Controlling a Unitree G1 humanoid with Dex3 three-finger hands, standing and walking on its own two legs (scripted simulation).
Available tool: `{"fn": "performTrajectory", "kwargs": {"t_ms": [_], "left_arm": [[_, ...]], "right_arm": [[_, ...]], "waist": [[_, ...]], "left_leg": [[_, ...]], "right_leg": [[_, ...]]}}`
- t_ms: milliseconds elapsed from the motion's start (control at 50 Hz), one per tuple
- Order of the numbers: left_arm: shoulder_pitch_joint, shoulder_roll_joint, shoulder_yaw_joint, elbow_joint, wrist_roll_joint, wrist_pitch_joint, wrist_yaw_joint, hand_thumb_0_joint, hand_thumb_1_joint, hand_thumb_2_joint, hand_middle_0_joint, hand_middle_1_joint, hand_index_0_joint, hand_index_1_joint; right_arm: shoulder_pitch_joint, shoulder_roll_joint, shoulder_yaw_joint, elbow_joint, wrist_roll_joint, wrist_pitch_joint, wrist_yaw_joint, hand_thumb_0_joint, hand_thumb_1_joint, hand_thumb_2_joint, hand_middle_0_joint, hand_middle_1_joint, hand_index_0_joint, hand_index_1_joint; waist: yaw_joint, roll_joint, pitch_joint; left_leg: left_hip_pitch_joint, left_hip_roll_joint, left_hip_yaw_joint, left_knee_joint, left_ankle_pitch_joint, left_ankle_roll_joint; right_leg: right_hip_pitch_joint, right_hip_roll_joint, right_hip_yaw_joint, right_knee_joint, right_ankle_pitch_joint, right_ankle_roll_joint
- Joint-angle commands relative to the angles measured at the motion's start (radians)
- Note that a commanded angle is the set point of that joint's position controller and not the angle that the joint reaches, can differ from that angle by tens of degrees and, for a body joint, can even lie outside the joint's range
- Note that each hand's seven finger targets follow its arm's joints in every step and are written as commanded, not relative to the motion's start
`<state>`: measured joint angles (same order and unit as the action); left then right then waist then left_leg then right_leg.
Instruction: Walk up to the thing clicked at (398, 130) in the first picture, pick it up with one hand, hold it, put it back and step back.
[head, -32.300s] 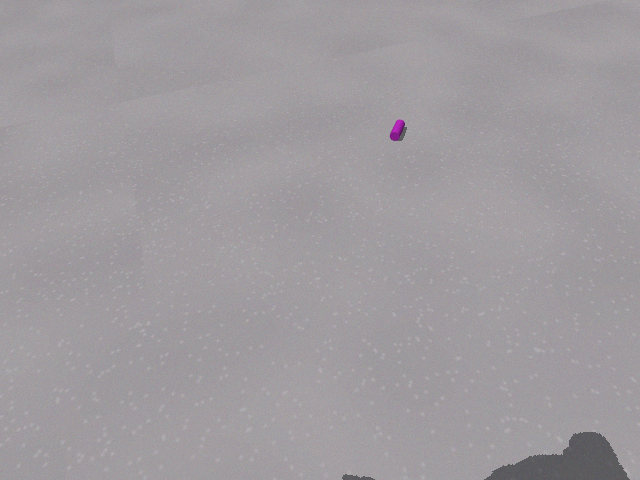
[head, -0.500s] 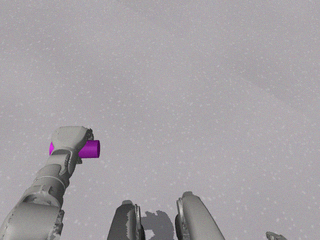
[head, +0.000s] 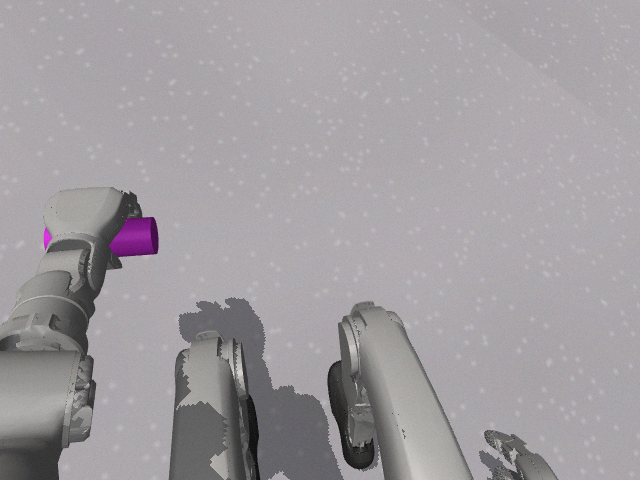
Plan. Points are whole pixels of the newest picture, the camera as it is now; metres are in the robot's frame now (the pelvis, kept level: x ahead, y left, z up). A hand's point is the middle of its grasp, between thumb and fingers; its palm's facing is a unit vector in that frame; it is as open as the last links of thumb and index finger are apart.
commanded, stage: crouch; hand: left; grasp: from above
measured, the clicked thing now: (105, 238) +0.46 +0.25 -0.19
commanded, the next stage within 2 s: lower in 0.78 s
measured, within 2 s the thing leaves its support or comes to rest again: neither
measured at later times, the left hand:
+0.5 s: hand (125, 242) +0.47 +0.24 -0.25, palm faces -0.49 -0.02 -0.87, open 8.2 cm
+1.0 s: hand (130, 243) +0.48 +0.24 -0.30, palm faces -0.50 -0.01 -0.87, open 8.2 cm
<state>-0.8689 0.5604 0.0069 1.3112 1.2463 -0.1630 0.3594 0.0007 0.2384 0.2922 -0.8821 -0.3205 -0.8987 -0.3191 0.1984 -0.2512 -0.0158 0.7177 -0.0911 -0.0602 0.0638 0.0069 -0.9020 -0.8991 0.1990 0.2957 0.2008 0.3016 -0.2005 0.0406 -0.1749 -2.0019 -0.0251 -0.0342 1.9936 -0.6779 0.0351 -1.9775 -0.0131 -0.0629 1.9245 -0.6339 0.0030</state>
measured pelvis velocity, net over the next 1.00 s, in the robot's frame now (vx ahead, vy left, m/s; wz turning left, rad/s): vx -0.01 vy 0.00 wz -0.07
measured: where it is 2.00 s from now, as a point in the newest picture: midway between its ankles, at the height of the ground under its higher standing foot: (299, 448)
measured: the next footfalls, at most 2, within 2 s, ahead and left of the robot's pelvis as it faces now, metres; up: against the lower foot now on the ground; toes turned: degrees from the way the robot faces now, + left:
none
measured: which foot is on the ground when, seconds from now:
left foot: down 0.00-1.00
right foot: down 0.00-1.00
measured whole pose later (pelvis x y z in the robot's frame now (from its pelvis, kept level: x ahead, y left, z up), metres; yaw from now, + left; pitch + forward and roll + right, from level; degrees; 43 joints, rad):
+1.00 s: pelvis -0.01 +0.00 -0.10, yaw -4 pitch +37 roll -9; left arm -1.05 0.78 0.08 1.50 1.31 -0.22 0.39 0.00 0.23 0.29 -0.90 -0.29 -0.92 -0.28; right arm 0.21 -0.30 0.09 0.68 -0.14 -0.06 0.14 0.00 -0.92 -0.90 0.20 0.30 0.20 0.30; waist -0.29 0.00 -0.02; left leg -2.29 -0.01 -0.08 2.35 -0.72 0.03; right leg -2.24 0.00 -0.12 2.23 -0.65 -0.01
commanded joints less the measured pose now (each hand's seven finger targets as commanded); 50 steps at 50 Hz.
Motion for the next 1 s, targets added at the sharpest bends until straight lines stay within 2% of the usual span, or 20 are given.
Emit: {"fn": "performTrajectory", "kwargs": {"t_ms": [0,40,80,100,140,160,180,220,300,440,520,560,620,660,720,740,760,880,940,980], "left_arm": [[-0.387,0.283,0.063,-0.157,0.002,0.002,0.058,0.000,0.778,0.530,-1.136,-0.419,-1.152,-0.405],[-0.418,0.262,0.051,-0.166,-0.001,-0.004,0.057,0.000,0.771,0.560,-1.149,-0.412,-1.157,-0.407],[-0.440,0.297,0.068,-0.144,0.003,-0.006,0.063,0.000,0.793,0.554,-1.143,-0.442,-1.160,-0.426],[-0.418,0.275,0.063,-0.122,0.001,-0.003,0.064,0.000,0.779,0.567,-1.141,-0.438,-1.154,-0.426],[-0.456,0.315,0.074,-0.114,0.009,-0.010,0.069,0.000,0.771,0.553,-1.133,-0.436,-1.147,-0.423],[-0.450,0.308,0.068,-0.098,0.007,-0.013,0.067,0.000,0.779,0.515,-1.125,-0.434,-1.147,-0.413],[-0.443,0.294,0.063,-0.097,0.009,-0.016,0.066,0.000,0.768,0.534,-1.128,-0.429,-1.145,-0.413],[-0.467,0.332,0.078,-0.098,0.015,-0.021,0.067,0.000,0.776,0.522,-1.121,-0.436,-1.142,-0.415],[-0.479,0.327,0.072,-0.067,0.022,-0.029,0.062,0.000,0.779,0.535,-1.131,-0.434,-1.148,-0.418],[-0.508,0.411,0.103,-0.026,0.038,-0.045,0.072,0.000,0.784,0.511,-1.123,-0.446,-1.146,-0.423],[-0.498,0.391,0.088,0.012,0.040,-0.046,0.078,0.000,0.772,0.508,-1.122,-0.431,-1.142,-0.412],[-0.524,0.432,0.107,-0.010,0.045,-0.048,0.081,0.000,0.757,0.524,-1.118,-0.423,-1.131,-0.410],[-0.521,0.434,0.101,0.000,0.046,-0.047,0.083,0.000,0.787,0.519,-1.141,-0.426,-1.156,-0.412],[-0.536,0.463,0.110,-0.010,0.043,-0.047,0.083,0.000,0.785,0.504,-1.144,-0.404,-1.156,-0.393],[-0.514,0.454,0.103,0.010,0.049,-0.045,0.080,0.000,0.779,0.531,-1.152,-0.405,-1.158,-0.400],[-0.529,0.459,0.103,-0.012,0.044,-0.046,0.080,0.000,0.782,0.530,-1.161,-0.391,-1.164,-0.390],[-0.516,0.463,0.109,0.006,0.049,-0.044,0.080,0.000,0.793,0.553,-1.170,-0.400,-1.170,-0.400],[-0.512,0.478,0.102,0.013,0.045,-0.050,0.074,0.000,0.779,0.557,-1.187,-0.367,-1.177,-0.378],[-0.513,0.454,0.087,0.058,0.044,-0.054,0.079,0.000,0.754,0.539,-1.163,-0.366,-1.156,-0.373],[-0.540,0.473,0.086,0.055,0.050,-0.062,0.080,0.000,0.759,0.498,-1.154,-0.362,-1.155,-0.362]], "right_arm": [[0.234,-0.237,-0.083,-0.009,-0.007,-0.015,0.009,0.000,-0.906,-0.903,0.199,0.299,0.199,0.299],[0.232,-0.228,-0.079,-0.015,-0.011,-0.011,0.019,0.000,-0.909,-0.904,0.199,0.299,0.200,0.299],[0.228,-0.230,-0.077,-0.020,-0.011,-0.011,0.023,0.000,-0.905,-0.902,0.200,0.299,0.200,0.299],[0.232,-0.227,-0.070,-0.021,-0.015,-0.013,0.027,0.000,-0.908,-0.903,0.199,0.299,0.200,0.299],[0.223,-0.232,-0.073,-0.019,-0.015,-0.012,0.029,0.000,-0.907,-0.903,0.199,0.299,0.200,0.299],[0.223,-0.229,-0.068,-0.019,-0.017,-0.012,0.033,0.000,-0.907,-0.902,0.200,0.299,0.200,0.299],[0.227,-0.235,-0.067,-0.016,-0.020,-0.012,0.035,0.000,-0.907,-0.902,0.200,0.299,0.200,0.299],[0.223,-0.239,-0.066,-0.020,-0.020,-0.011,0.037,0.000,-0.904,-0.901,0.200,0.299,0.200,0.299],[0.229,-0.247,-0.063,-0.017,-0.025,-0.010,0.046,0.000,-0.907,-0.903,0.200,0.299,0.200,0.299],[0.236,-0.258,-0.042,-0.015,-0.032,-0.004,0.053,0.000,-0.909,-0.903,0.200,0.300,0.200,0.300],[0.237,-0.258,-0.027,-0.010,-0.035,-0.005,0.055,0.000,-0.911,-0.903,0.200,0.300,0.200,0.300],[0.250,-0.277,-0.026,-0.015,-0.039,-0.007,0.055,0.000,-0.909,-0.903,0.200,0.300,0.200,0.300],[0.256,-0.276,-0.012,-0.018,-0.042,-0.006,0.057,0.000,-0.912,-0.904,0.200,0.300,0.199,0.300],[0.245,-0.279,-0.008,-0.017,-0.040,-0.005,0.055,0.000,-0.911,-0.904,0.200,0.300,0.200,0.300],[0.257,-0.286,-0.002,-0.015,-0.042,-0.006,0.058,0.000,-0.914,-0.905,0.200,0.300,0.199,0.300],[0.253,-0.283,0.001,-0.016,-0.041,-0.005,0.058,0.000,-0.913,-0.905,0.200,0.300,0.199,0.300],[0.264,-0.292,0.003,-0.014,-0.044,-0.006,0.060,0.000,-0.914,-0.905,0.199,0.300,0.199,0.300],[0.260,-0.291,0.017,-0.018,-0.042,0.000,0.063,0.000,-0.911,-0.902,0.200,0.300,0.199,0.300],[0.258,-0.295,0.028,-0.015,-0.046,-0.003,0.065,0.000,-0.910,-0.902,0.200,0.300,0.199,0.300],[0.249,-0.299,0.034,-0.014,-0.048,-0.005,0.068,0.000,-0.909,-0.901,0.200,0.300,0.200,0.300]], "waist": [[-0.012,0.243,-0.739],[-0.022,0.239,-0.741],[-0.029,0.243,-0.712],[-0.034,0.230,-0.688],[-0.039,0.235,-0.691],[-0.041,0.237,-0.666],[-0.041,0.228,-0.679],[-0.040,0.243,-0.709],[-0.056,0.252,-0.684],[-0.059,0.266,-0.660],[-0.072,0.272,-0.610],[-0.077,0.282,-0.639],[-0.090,0.268,-0.633],[-0.077,0.284,-0.636],[-0.086,0.302,-0.601],[-0.080,0.313,-0.628],[-0.095,0.304,-0.619],[-0.095,0.292,-0.602],[-0.119,0.283,-0.553],[-0.123,0.292,-0.541]], "left_leg": [[0.635,0.003,-0.051,-0.177,0.390,-0.031],[0.584,-0.001,-0.031,-0.153,0.355,-0.023],[0.528,-0.003,-0.024,-0.135,0.303,-0.019],[0.520,-0.002,-0.026,-0.125,0.304,-0.018],[0.485,-0.004,-0.013,-0.102,0.267,-0.012],[0.452,-0.005,-0.008,-0.094,0.258,-0.012],[0.446,-0.007,-0.008,-0.083,0.263,-0.011],[0.442,-0.007,-0.008,-0.065,0.271,-0.010],[0.431,-0.003,-0.018,-0.038,0.276,-0.014],[0.353,-0.003,-0.013,0.008,0.230,-0.011],[0.342,0.000,-0.025,0.018,0.200,-0.013],[0.357,0.002,-0.032,0.026,0.207,-0.015],[0.309,-0.001,-0.019,0.057,0.212,-0.007],[0.306,0.001,-0.022,0.057,0.202,-0.008],[0.315,0.005,-0.034,0.057,0.202,-0.016],[0.320,0.004,-0.030,0.065,0.217,-0.015],[0.322,0.005,-0.036,0.070,0.228,-0.016],[0.264,0.002,-0.022,0.102,0.232,-0.007],[0.241,0.005,-0.034,0.114,0.230,-0.009],[0.237,0.007,-0.043,0.123,0.217,-0.010]], "right_leg": [[0.256,0.013,-0.016,-0.139,0.258,-0.048],[0.272,0.021,-0.015,-0.128,0.257,-0.049],[0.262,0.020,-0.016,-0.112,0.240,-0.048],[0.252,0.020,-0.019,-0.105,0.239,-0.047],[0.243,0.025,-0.013,-0.094,0.227,-0.047],[0.250,0.026,-0.015,-0.084,0.225,-0.047],[0.254,0.027,-0.018,-0.077,0.232,-0.046],[0.246,0.031,-0.021,-0.053,0.235,-0.047],[0.193,0.031,-0.030,-0.018,0.232,-0.047],[0.178,0.035,-0.039,0.029,0.214,-0.045],[0.127,0.035,-0.051,0.048,0.189,-0.046],[0.121,0.032,-0.056,0.060,0.194,-0.044],[0.156,0.036,-0.057,0.065,0.216,-0.039],[0.131,0.039,-0.061,0.077,0.203,-0.043],[0.102,0.034,-0.067,0.090,0.197,-0.044],[0.116,0.040,-0.068,0.094,0.210,-0.045],[0.112,0.035,-0.070,0.097,0.221,-0.041],[0.140,0.043,-0.072,0.104,0.239,-0.038],[0.106,0.043,-0.081,0.119,0.238,-0.038],[0.078,0.047,-0.088,0.136,0.224,-0.042]]}}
